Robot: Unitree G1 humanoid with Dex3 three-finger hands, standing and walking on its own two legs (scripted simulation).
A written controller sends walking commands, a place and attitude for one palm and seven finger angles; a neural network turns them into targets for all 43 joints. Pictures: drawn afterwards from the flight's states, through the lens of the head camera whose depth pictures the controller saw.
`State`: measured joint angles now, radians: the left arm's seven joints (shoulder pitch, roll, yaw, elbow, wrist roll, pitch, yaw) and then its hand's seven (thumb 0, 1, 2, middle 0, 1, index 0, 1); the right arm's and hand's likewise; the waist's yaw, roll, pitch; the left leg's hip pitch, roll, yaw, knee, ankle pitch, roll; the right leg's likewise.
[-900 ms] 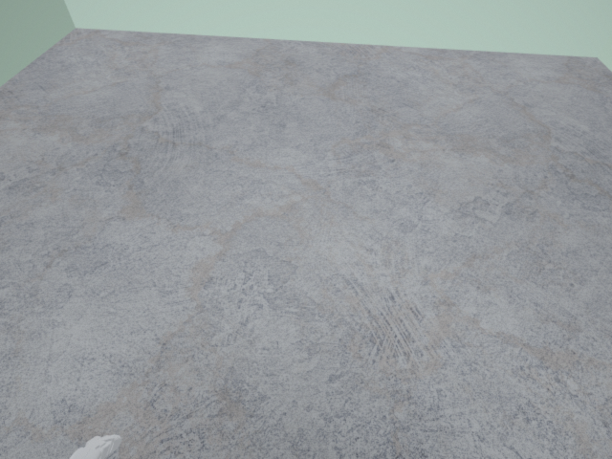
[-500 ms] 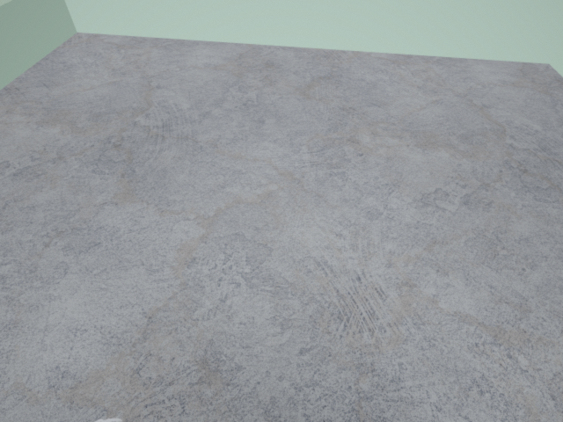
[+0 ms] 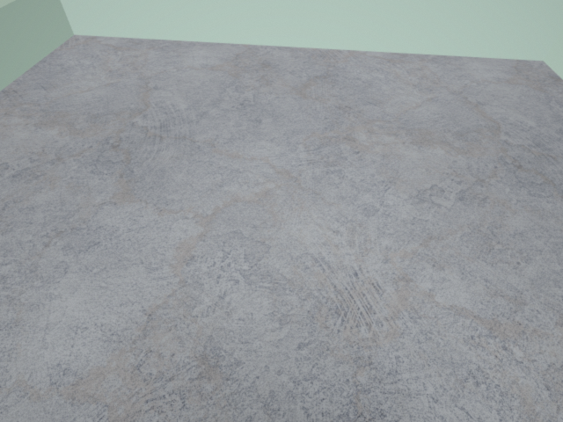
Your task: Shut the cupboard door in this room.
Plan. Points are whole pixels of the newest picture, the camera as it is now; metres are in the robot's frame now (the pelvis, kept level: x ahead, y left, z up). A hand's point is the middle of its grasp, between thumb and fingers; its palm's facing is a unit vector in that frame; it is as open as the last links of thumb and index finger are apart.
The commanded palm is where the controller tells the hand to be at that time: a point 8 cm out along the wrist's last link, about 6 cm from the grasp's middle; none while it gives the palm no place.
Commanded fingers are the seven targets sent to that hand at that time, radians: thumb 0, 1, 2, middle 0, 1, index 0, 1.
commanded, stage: turn or walk to find it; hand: left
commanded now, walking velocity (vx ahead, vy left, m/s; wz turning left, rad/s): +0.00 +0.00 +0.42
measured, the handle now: out of the picture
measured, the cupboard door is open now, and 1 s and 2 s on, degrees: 99 99 99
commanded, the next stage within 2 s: none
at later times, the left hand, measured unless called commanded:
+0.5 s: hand out of the picture +0.02 +0.22 -0.19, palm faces +0.13 -0.96 -0.25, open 7.4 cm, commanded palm none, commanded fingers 0.00 0.90 0.90 -0.20 -0.30 -0.20 -0.30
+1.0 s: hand out of the picture -0.10 +0.16 -0.17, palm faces +0.41 -0.87 -0.26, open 7.4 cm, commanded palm none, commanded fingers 0.00 0.90 0.90 -0.20 -0.30 -0.20 -0.30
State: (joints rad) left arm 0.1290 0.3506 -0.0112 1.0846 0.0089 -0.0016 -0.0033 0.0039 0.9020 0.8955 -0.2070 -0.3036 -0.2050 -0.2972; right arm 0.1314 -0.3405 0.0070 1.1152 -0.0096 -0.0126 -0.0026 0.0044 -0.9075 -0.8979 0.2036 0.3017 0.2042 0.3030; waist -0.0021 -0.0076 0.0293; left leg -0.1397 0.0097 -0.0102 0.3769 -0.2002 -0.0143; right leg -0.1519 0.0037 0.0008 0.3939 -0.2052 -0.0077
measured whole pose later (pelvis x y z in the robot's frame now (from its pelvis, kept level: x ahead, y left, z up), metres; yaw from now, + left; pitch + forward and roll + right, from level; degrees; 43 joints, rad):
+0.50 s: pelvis -0.02 +0.00 -0.02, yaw +8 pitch +1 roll +0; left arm 0.18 0.25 0.02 0.95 0.01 0.06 0.03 0.00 0.90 0.90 -0.21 -0.30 -0.20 -0.30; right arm 0.24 -0.18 -0.01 0.97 -0.02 0.03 0.00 0.00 -0.91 -0.90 0.20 0.30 0.20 0.30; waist -0.02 -0.03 0.07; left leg -0.35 -0.07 -0.13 0.58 -0.24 0.01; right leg -0.38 -0.01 -0.02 0.86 -0.50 0.03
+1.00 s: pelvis -0.05 -0.03 -0.01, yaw +24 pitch +0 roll +2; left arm 0.29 0.20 0.02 0.94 0.03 0.01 0.03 0.00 0.90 0.90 -0.21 -0.30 -0.21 -0.30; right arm 0.17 -0.26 -0.06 0.99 -0.01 0.07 0.01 0.00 -0.91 -0.90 0.20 0.30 0.20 0.30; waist 0.02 -0.03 0.06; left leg -0.36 0.02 0.02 0.86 -0.44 -0.05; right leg -0.20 -0.09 -0.18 0.53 -0.32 -0.02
